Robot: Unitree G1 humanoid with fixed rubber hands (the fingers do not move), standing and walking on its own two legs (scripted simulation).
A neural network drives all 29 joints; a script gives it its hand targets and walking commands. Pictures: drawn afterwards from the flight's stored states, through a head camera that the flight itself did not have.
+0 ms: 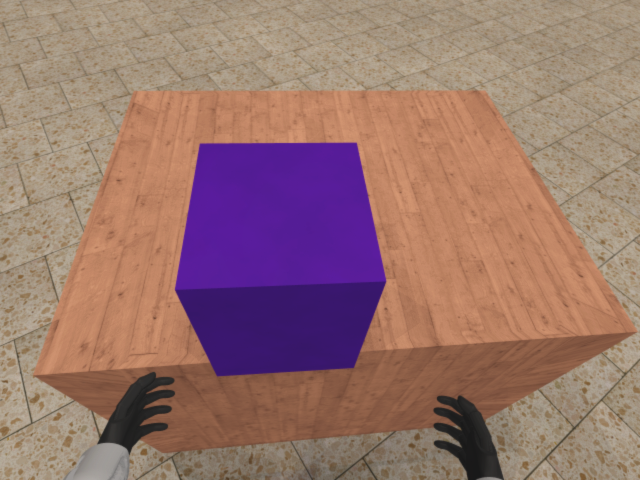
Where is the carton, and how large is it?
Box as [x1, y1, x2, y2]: [175, 143, 385, 375]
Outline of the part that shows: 200,143 175,290 216,374 231,375 353,367 385,283 384,272 356,143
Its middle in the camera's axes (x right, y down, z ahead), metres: -0.05 +0.04 +0.53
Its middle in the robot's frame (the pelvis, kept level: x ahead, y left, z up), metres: +0.36 +0.08 +0.03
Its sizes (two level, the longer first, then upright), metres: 0.210 0.200 0.250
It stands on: a pedestal, 0.68 m high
